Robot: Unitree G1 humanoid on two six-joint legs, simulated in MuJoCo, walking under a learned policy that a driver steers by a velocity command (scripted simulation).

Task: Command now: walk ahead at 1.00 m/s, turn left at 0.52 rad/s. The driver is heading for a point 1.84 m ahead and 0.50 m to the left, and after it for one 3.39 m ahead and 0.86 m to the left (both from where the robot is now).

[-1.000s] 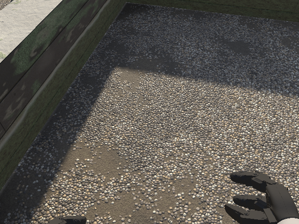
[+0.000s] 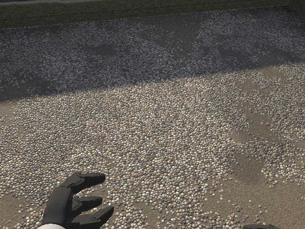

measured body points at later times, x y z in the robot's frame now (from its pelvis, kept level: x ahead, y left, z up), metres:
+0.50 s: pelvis +0.01 -0.01 +0.01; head +0.03 +0.01 +0.45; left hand +0.13 +0.28 -0.07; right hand +0.30 -0.16 -0.05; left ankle -0.01 +0.10 -0.71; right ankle +0.08 -0.07 -0.71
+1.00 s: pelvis +0.02 +0.06 +0.00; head +0.03 +0.05 +0.45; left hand +0.09 +0.35 -0.06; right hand +0.34 +0.04 -0.04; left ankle +0.03 +0.14 -0.71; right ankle +0.07 -0.05 -0.71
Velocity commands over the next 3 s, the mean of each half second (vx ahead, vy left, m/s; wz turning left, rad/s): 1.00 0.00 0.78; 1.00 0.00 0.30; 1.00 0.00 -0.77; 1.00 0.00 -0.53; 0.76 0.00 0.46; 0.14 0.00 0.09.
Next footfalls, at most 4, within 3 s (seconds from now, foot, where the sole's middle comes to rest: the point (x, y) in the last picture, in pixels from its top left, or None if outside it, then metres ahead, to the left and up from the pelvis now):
2.22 left None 0.00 0.13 -0.75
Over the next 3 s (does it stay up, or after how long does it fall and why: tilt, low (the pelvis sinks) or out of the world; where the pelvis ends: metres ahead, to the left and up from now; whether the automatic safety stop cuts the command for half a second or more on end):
stays up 0.05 0.01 0.02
